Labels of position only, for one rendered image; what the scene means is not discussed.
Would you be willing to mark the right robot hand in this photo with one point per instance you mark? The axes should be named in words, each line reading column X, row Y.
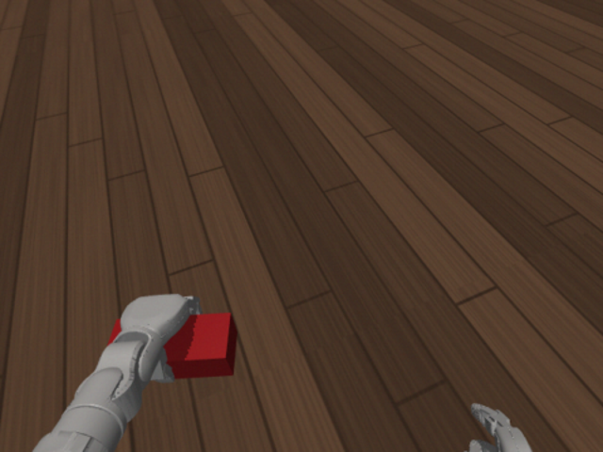
column 507, row 438

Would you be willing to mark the left robot arm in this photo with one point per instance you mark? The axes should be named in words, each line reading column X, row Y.
column 109, row 398

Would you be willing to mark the left robot hand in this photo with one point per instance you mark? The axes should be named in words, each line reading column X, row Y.
column 165, row 315

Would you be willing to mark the carton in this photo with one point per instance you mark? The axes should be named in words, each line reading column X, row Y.
column 204, row 347

